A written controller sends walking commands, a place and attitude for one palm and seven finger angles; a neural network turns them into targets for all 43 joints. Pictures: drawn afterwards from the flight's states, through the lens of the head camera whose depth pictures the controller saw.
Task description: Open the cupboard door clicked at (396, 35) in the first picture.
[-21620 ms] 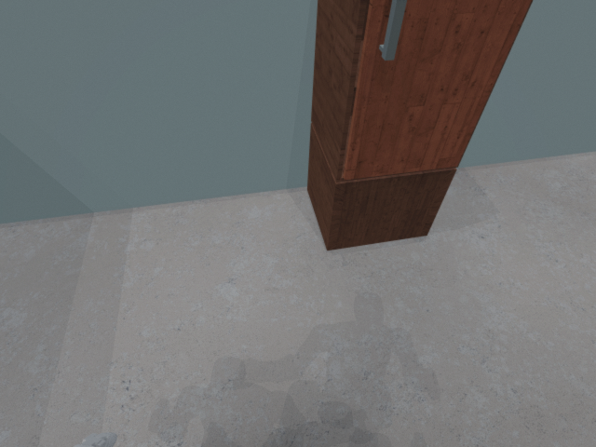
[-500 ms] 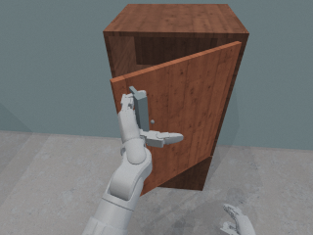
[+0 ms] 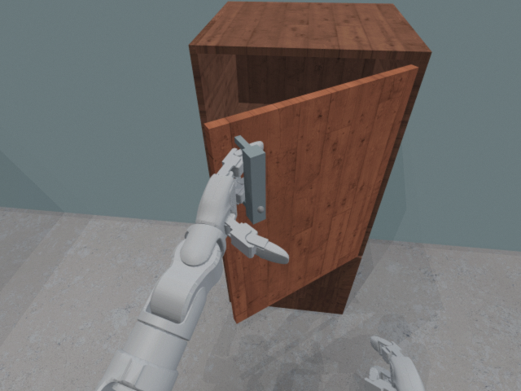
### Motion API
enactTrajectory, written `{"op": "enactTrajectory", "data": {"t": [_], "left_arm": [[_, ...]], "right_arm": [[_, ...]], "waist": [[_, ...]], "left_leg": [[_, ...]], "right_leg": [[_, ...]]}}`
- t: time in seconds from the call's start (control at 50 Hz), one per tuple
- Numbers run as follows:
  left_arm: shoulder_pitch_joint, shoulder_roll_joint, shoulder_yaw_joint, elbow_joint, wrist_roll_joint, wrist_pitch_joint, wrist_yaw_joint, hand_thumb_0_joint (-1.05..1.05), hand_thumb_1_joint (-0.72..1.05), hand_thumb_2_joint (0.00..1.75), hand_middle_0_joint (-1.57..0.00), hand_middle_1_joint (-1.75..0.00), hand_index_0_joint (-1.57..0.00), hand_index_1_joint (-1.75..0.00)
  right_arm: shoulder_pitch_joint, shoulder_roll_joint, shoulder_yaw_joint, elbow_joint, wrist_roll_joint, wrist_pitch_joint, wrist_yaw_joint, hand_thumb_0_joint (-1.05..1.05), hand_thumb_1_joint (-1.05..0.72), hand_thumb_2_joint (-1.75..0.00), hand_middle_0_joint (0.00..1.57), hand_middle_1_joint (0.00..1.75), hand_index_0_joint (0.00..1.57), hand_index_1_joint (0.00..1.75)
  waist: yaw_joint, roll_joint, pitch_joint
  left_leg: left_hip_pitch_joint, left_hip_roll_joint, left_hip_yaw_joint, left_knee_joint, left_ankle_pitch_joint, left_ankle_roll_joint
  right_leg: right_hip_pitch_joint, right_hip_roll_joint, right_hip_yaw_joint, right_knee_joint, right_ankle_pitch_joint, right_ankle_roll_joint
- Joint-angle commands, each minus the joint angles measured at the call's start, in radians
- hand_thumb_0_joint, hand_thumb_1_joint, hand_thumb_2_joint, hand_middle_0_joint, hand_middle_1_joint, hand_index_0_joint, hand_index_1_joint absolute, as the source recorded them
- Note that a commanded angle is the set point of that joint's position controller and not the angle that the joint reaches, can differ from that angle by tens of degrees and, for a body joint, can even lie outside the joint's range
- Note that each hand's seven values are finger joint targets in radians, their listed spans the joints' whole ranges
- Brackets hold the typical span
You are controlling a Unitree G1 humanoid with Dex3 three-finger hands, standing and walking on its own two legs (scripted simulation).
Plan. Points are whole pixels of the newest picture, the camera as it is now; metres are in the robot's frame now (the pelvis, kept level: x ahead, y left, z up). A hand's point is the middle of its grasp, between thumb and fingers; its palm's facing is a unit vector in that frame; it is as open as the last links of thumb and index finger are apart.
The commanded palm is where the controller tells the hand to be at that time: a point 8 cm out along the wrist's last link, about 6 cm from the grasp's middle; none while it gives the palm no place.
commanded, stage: slide the hand sideways off the handle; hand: left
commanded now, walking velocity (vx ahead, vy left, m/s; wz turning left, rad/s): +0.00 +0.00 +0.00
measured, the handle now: (248, 179) +0.39 +0.06 +0.16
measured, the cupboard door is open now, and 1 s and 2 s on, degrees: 37 39 39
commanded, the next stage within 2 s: draw the hand back to the body in 0.96 s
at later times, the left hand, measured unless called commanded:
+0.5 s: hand (244, 232) +0.28 +0.05 +0.16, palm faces -0.09 -1.00 -0.02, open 16.2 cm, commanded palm +0.25 +0.12 +0.16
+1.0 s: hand (194, 248) +0.26 +0.12 +0.15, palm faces +0.00 -1.00 -0.06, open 16.3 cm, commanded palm +0.23 +0.16 +0.16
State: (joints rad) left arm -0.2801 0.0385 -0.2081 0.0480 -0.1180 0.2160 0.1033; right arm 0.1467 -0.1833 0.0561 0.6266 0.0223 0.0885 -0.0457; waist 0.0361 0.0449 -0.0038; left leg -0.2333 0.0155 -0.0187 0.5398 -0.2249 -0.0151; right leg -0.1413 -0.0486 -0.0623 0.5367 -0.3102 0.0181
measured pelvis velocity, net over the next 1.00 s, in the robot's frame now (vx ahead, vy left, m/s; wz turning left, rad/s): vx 0.03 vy -0.03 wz -0.03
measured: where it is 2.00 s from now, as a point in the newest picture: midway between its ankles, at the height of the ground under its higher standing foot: outside the picture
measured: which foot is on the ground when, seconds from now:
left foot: down 0.00-1.00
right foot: down 0.00-1.00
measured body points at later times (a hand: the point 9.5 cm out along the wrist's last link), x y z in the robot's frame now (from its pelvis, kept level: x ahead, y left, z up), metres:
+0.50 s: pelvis +0.01 -0.02 +0.00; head -0.03 -0.03 +0.45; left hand +0.28 +0.11 +0.16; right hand +0.20 -0.23 -0.07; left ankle +0.05 +0.13 -0.73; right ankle -0.01 -0.13 -0.73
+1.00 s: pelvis +0.03 -0.03 +0.00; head -0.01 -0.05 +0.45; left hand +0.25 +0.17 +0.15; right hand +0.23 -0.24 -0.06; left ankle +0.05 +0.13 -0.73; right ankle -0.01 -0.13 -0.73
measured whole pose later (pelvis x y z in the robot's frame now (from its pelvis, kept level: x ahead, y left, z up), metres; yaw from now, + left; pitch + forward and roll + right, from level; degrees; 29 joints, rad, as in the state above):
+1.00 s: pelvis +0.03 -0.03 +0.00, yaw -1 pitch -3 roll +0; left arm 0.32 0.20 0.09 -0.44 -0.22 0.21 -0.11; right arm 0.19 -0.22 0.06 0.54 0.03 -0.04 -0.06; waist 0.04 0.05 -0.05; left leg -0.20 0.06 -0.01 0.54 -0.28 -0.05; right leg -0.12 0.00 -0.05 0.54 -0.36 -0.02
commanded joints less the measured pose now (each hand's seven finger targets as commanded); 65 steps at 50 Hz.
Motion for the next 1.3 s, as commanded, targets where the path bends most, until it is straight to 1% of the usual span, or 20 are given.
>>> {"op": "enactTrajectory", "data": {"t": [0.0,0.06,0.14,0.18,0.26,0.38,0.52,0.58,0.6,0.64,0.66,0.7,0.76,0.8,0.88,0.98,1.06,1.12,1.16,1.28], "left_arm": [[-0.312,-0.098,0.021,-0.224,-0.017,-0.041,0.025,0.0,-0.5,0.3,-0.15,-0.3,-0.15,-0.3],[-0.231,-0.043,0.058,-0.234,0.009,-0.043,0.04,0.0,-0.5,0.3,-0.15,-0.3,-0.15,-0.3],[-0.22,0.017,0.111,-0.284,0.014,-0.04,0.038,0.0,-0.5,0.3,-0.15,-0.3,-0.15,-0.3],[-0.188,0.027,0.121,-0.308,0.017,-0.04,0.036,0.0,-0.5,0.3,-0.15,-0.3,-0.15,-0.3],[-0.083,0.062,0.162,-0.366,0.007,-0.033,0.026,0.0,-0.5,0.3,-0.15,-0.3,-0.15,-0.3],[0.042,0.086,0.159,-0.533,0.006,-0.042,-0.005,0.0,-0.5,0.3,-0.15,-0.3,-0.15,-0.3],[0.172,0.121,0.185,-0.638,-0.02,-0.056,-0.065,0.0,-0.5,0.3,-0.15,-0.3,-0.15,-0.3],[0.194,0.125,0.184,-0.636,-0.03,-0.05,-0.092,0.0,-0.5,0.3,-0.15,-0.3,-0.15,-0.3],[0.188,0.147,0.209,-0.634,-0.034,-0.049,-0.096,0.0,-0.5,0.3,-0.15,-0.3,-0.15,-0.3],[0.209,0.171,0.243,-0.636,-0.044,-0.048,-0.11,0.0,-0.5,0.3,-0.15,-0.3,-0.15,-0.3],[0.253,0.198,0.278,-0.623,-0.049,-0.047,-0.115,0.0,-0.5,0.3,-0.15,-0.3,-0.15,-0.3],[0.273,0.165,0.251,-0.64,-0.057,-0.047,-0.133,0.0,-0.5,0.3,-0.15,-0.3,-0.15,-0.3],[0.38,0.23,0.338,-0.643,-0.074,-0.047,-0.147,0.0,-0.5,0.3,-0.15,-0.3,-0.15,-0.3],[0.377,0.204,0.315,-0.683,-0.08,-0.052,-0.161,0.0,-0.5,0.3,-0.15,-0.3,-0.15,-0.3],[0.419,0.258,0.379,-0.714,-0.101,-0.068,-0.188,0.0,-0.5,0.3,-0.15,-0.3,-0.15,-0.3],[0.379,0.219,0.311,-0.76,-0.129,-0.112,-0.249,0.0,-0.5,0.3,-0.15,-0.3,-0.15,-0.3],[0.436,0.277,0.366,-0.724,-0.135,-0.124,-0.268,0.0,-0.5,0.3,-0.15,-0.3,-0.15,-0.3],[0.45,0.265,0.368,-0.716,-0.139,-0.119,-0.268,0.0,-0.5,0.3,-0.15,-0.3,-0.15,-0.3],[0.453,0.306,0.415,-0.704,-0.14,-0.116,-0.256,0.0,-0.5,0.3,-0.15,-0.3,-0.15,-0.3],[0.403,0.276,0.39,-0.713,-0.146,-0.112,-0.259,0.0,-0.5,0.3,-0.15,-0.3,-0.15,-0.3]], "right_arm": [[-0.191,-0.081,-0.025,-0.188,0.0,-0.071,0.009,0.0,-0.9,-0.9,0.2,0.3,0.2,0.3],[-0.191,-0.088,-0.029,-0.194,-0.005,-0.063,0.017,0.0,-0.9,-0.9,0.2,0.3,0.2,0.3],[-0.205,-0.086,-0.026,-0.209,-0.006,-0.052,0.01,0.0,-0.9,-0.9,0.2,0.3,0.2,0.3],[-0.211,-0.081,-0.021,-0.219,-0.005,-0.046,0.008,0.0,-0.9,-0.9,0.2,0.3,0.2,0.3],[-0.21,-0.083,-0.024,-0.233,-0.006,-0.043,0.008,0.0,-0.9,-0.9,0.2,0.3,0.2,0.3],[-0.207,-0.085,-0.026,-0.258,-0.005,-0.053,0.009,0.0,-0.9,-0.9,0.2,0.3,0.2,0.3],[-0.185,-0.094,-0.027,-0.259,-0.004,-0.097,0.0,0.0,-0.9,-0.9,0.2,0.3,0.2,0.3],[-0.18,-0.096,-0.023,-0.255,-0.003,-0.109,-0.005,0.0,-0.9,-0.9,0.2,0.3,0.2,0.3],[-0.175,-0.099,-0.023,-0.251,-0.002,-0.114,-0.01,0.0,-0.9,-0.9,0.2,0.3,0.2,0.3],[-0.171,-0.102,-0.024,-0.249,-0.004,-0.125,-0.015,0.0,-0.9,-0.9,0.2,0.3,0.2,0.3],[-0.169,-0.104,-0.026,-0.246,-0.003,-0.127,-0.016,0.0,-0.9,-0.9,0.2,0.3,0.2,0.3],[-0.168,-0.1,-0.022,-0.254,0.0,-0.133,-0.014,0.0,-0.9,-0.9,0.2,0.3,0.2,0.3],[-0.156,-0.107,-0.026,-0.254,0.002,-0.138,-0.014,0.0,-0.9,-0.9,0.2,0.3,0.2,0.3],[-0.153,-0.103,-0.026,-0.264,0.004,-0.145,-0.012,0.0,-0.9,-0.9,0.2,0.3,0.2,0.3],[-0.14,-0.112,-0.032,-0.266,0.008,-0.165,-0.018,0.0,-0.9,-0.9,0.2,0.3,0.2,0.3],[-0.114,-0.121,-0.034,-0.26,0.013,-0.232,-0.028,0.0,-0.9,-0.9,0.2,0.3,0.2,0.3],[-0.095,-0.135,-0.042,-0.24,0.013,-0.27,-0.038,0.0,-0.9,-0.9,0.2,0.3,0.2,0.3],[-0.101,-0.129,-0.034,-0.246,0.015,-0.281,-0.037,0.0,-0.9,-0.9,0.2,0.3,0.2,0.3],[-0.099,-0.134,-0.037,-0.234,0.013,-0.283,-0.04,0.0,-0.9,-0.9,0.2,0.3,0.2,0.3],[-0.114,-0.129,-0.029,-0.239,0.018,-0.301,-0.043,0.0,-0.9,-0.9,0.2,0.3,0.2,0.3]], "waist": [[-0.017,-0.112,-0.179],[-0.002,-0.119,-0.164],[0.003,-0.112,-0.149],[0.011,-0.071,-0.139],[0.024,-0.093,-0.15],[0.011,-0.087,-0.141],[0.005,-0.069,-0.153],[-0.003,-0.047,-0.118],[-0.005,-0.067,-0.117],[0.001,-0.086,-0.141],[0.014,-0.063,-0.13],[0.008,-0.067,-0.131],[0.029,-0.077,-0.147],[0.019,-0.063,-0.141],[0.018,-0.075,-0.143],[-0.011,-0.026,-0.115],[0.004,-0.042,-0.117],[0.012,-0.056,-0.102],[0.02,-0.051,-0.103],[0.013,-0.029,-0.096]], "left_leg": [[0.128,-0.009,-0.002,-0.104,0.02,0.019],[0.115,-0.006,0.013,-0.101,0.015,0.021],[0.113,-0.012,0.034,-0.098,0.0,0.026],[0.107,-0.014,0.036,-0.11,-0.012,0.024],[0.121,-0.01,0.044,-0.105,0.036,0.026],[0.142,-0.009,0.055,-0.091,0.094,0.034],[0.163,-0.013,0.051,-0.072,0.132,0.037],[0.156,-0.014,0.048,-0.071,0.12,0.037],[0.154,-0.015,0.046,-0.066,0.123,0.037],[0.159,-0.018,0.046,-0.06,0.139,0.04],[0.155,-0.016,0.048,-0.058,0.146,0.037],[0.153,-0.016,0.048,-0.059,0.166,0.038],[0.143,-0.014,0.051,-0.05,0.204,0.038],[0.143,-0.013,0.055,-0.044,0.215,0.038],[0.137,-0.014,0.056,-0.033,0.207,0.041],[0.147,-0.02,0.043,-0.013,0.182,0.041],[0.132,-0.021,0.037,-0.005,0.168,0.04],[0.108,-0.024,0.032,-0.018,0.151,0.038],[0.104,-0.023,0.035,-0.017,0.138,0.037],[0.111,-0.023,0.028,-0.029,0.11,0.036]], "right_leg": [[-0.095,0.064,-0.035,-0.106,0.077,-0.045],[-0.092,0.064,-0.023,-0.122,0.056,-0.045],[-0.088,0.058,0.0,-0.156,0.02,-0.042],[-0.083,0.055,0.0,-0.158,0.007,-0.043],[-0.056,0.06,0.002,-0.169,0.046,-0.042],[-0.056,0.058,0.015,-0.17,0.129,-0.034],[-0.057,0.063,0.006,-0.146,0.2,-0.029],[-0.078,0.06,0.005,-0.148,0.195,-0.025],[-0.078,0.062,0.005,-0.148,0.2,-0.025],[-0.064,0.061,0.007,-0.142,0.227,-0.022],[-0.06,0.061,0.006,-0.14,0.235,-0.025],[-0.058,0.06,-0.001,-0.124,0.273,-0.023],[-0.032,0.063,-0.002,-0.107,0.338,-0.023],[-0.04,0.061,-0.004,-0.095,0.363,-0.019],[-0.043,0.06,0.003,-0.097,0.365,-0.013],[-0.092,0.058,0.0,-0.098,0.332,-0.011],[-0.094,0.055,0.004,-0.099,0.31,-0.011],[-0.096,0.056,-0.008,-0.09,0.285,-0.012],[-0.094,0.054,-0.005,-0.098,0.255,-0.015],[-0.112,0.058,-0.011,-0.103,0.208,-0.016]]}}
